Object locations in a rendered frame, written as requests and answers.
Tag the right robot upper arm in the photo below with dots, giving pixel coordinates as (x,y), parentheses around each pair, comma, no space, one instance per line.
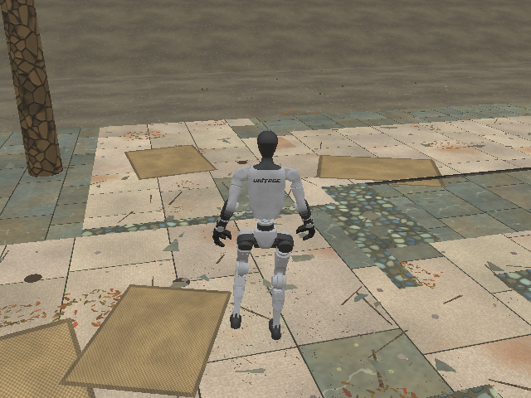
(293,176)

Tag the robot right thigh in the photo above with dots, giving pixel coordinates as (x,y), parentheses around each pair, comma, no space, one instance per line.
(283,249)

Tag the left robot upper arm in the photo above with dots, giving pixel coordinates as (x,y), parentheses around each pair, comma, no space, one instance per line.
(235,188)

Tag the humanoid robot head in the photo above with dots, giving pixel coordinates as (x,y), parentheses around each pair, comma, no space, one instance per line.
(267,142)

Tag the robot right forearm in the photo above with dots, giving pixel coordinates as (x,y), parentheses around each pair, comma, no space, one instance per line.
(306,217)

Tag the left robot hand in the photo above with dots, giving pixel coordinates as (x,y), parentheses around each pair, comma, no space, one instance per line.
(222,235)

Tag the right robot hand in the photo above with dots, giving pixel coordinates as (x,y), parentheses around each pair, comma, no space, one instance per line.
(303,228)

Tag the robot left forearm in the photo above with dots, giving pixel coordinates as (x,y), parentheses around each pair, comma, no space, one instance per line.
(223,218)

